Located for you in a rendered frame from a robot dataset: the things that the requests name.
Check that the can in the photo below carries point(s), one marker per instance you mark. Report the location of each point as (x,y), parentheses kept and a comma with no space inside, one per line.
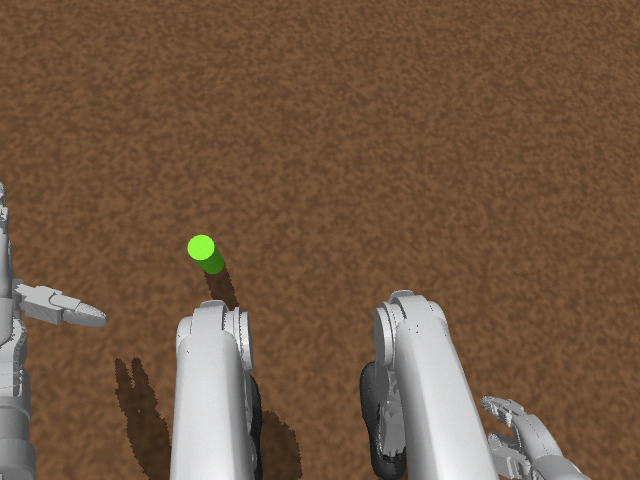
(203,250)

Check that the right robot arm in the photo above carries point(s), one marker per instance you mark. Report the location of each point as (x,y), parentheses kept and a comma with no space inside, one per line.
(554,467)

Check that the left robot arm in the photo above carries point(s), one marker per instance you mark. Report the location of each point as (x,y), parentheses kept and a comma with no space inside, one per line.
(17,454)

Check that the right robot hand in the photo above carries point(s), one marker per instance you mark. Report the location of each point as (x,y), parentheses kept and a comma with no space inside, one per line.
(513,457)

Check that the left robot hand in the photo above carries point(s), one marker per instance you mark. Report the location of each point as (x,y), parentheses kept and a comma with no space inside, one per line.
(42,302)

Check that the right robot foot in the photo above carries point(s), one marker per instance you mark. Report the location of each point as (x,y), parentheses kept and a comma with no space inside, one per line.
(386,467)

